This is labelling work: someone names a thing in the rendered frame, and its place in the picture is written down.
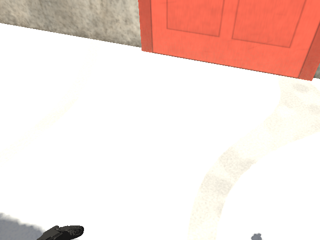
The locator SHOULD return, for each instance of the left robot hand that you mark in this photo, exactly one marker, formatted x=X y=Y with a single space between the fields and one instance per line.
x=63 y=233

